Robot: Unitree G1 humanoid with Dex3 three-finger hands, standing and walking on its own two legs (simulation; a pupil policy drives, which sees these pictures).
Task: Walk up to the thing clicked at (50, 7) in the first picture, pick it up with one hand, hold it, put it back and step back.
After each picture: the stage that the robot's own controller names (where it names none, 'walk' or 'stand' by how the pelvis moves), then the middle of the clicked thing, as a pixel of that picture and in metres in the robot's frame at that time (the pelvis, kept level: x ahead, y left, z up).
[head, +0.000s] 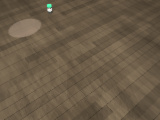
stand; (49, 8) +2.01 +0.44 -0.72
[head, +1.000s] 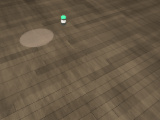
walk; (63, 20) +1.90 +0.19 -0.70
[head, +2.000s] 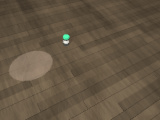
walk; (66, 40) +1.31 +0.11 -0.71
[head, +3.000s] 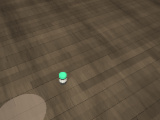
walk; (62, 78) +0.84 +0.14 -0.72
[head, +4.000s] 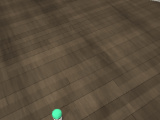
walk; (57, 116) +0.48 +0.19 -0.69
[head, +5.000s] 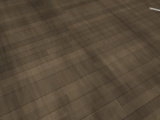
stand; out of the picture +0.30 +0.14 -0.70
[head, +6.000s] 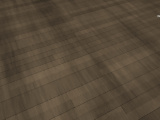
stand; out of the picture +0.31 +0.14 -0.72
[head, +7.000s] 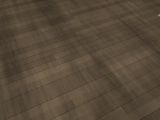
stand; out of the picture +0.30 +0.14 -0.73
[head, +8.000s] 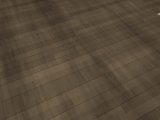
stand; out of the picture +0.31 +0.16 -0.73
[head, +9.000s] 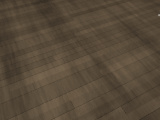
stand; out of the picture +0.30 +0.16 -0.73
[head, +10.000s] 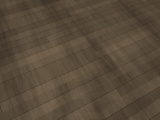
go down; out of the picture +0.32 +0.16 -0.70
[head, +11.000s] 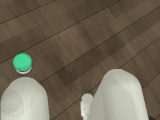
go down; (23, 65) +0.41 +0.16 -0.29
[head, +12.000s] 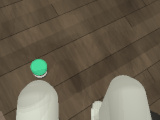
close in; (39, 69) +0.41 +0.14 -0.32
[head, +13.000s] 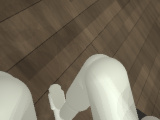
close in; out of the picture +0.41 +0.19 -0.23
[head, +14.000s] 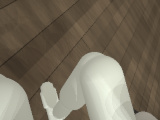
close; out of the picture +0.41 +0.20 -0.23
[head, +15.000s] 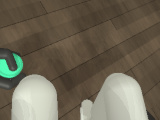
lift; (8, 70) +0.34 +0.22 -0.12
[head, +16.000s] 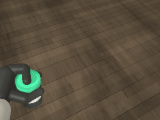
hold; (30, 89) +0.31 +0.17 +0.03
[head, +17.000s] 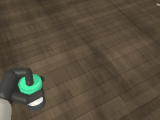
hold; (33, 93) +0.31 +0.17 +0.00
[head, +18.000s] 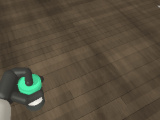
hold; (32, 93) +0.31 +0.17 +0.00
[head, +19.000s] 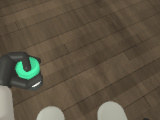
crouch; (30, 75) +0.37 +0.16 -0.06
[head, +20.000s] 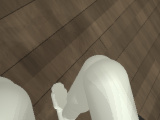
lower; out of the picture +0.43 +0.20 -0.22
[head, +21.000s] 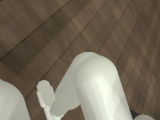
lower; out of the picture +0.44 +0.23 -0.24
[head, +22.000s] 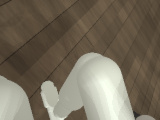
lower; out of the picture +0.43 +0.22 -0.23
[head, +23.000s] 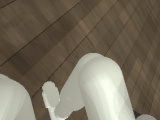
lower; out of the picture +0.42 +0.22 -0.23
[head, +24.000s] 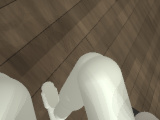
loosen; out of the picture +0.42 +0.22 -0.23
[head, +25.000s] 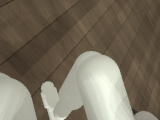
open; out of the picture +0.41 +0.20 -0.23
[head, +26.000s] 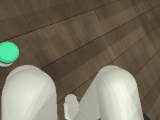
stand; (5, 56) +0.40 +0.18 -0.24
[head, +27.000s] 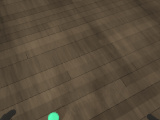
stand; (54, 119) +0.35 +0.14 -0.60
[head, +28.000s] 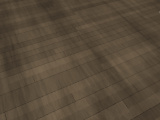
stand; out of the picture +0.34 +0.14 -0.67
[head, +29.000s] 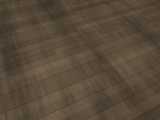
stand; out of the picture +0.33 +0.14 -0.67
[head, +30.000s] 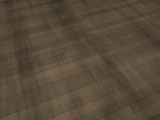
stand; out of the picture +0.35 +0.14 -0.72
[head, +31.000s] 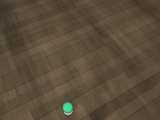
walk; (68, 109) +0.44 +0.10 -0.70
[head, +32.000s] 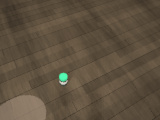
walk; (63, 79) +0.66 +0.12 -0.69
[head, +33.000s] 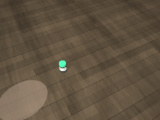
stand; (62, 66) +0.94 +0.21 -0.70
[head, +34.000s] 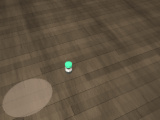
stand; (68, 67) +0.97 +0.13 -0.72
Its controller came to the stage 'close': yes
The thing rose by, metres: 0.73
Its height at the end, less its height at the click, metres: +0.00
